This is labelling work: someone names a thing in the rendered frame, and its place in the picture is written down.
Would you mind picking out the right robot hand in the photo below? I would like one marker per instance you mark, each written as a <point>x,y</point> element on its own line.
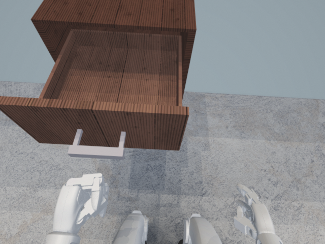
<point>257,220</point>

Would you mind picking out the drawer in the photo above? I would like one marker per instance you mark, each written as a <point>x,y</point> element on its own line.
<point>106,83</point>

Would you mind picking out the handle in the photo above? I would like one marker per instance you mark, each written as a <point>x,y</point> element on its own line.
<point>98,152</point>

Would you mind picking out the left robot hand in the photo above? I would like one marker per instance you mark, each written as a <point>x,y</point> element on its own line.
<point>90,192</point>

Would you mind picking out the robot thigh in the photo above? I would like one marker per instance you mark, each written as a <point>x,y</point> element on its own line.
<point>198,230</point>
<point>133,230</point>

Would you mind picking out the cabinet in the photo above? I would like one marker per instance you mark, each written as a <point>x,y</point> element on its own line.
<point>54,20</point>

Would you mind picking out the robot right forearm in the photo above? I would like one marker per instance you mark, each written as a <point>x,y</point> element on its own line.
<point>268,238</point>

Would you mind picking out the left robot thigh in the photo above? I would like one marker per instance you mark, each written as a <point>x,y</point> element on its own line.
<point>133,230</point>

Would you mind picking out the robot left forearm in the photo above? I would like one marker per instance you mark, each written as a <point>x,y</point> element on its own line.
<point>62,238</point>

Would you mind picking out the right robot thigh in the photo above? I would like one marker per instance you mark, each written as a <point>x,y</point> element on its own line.
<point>198,230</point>

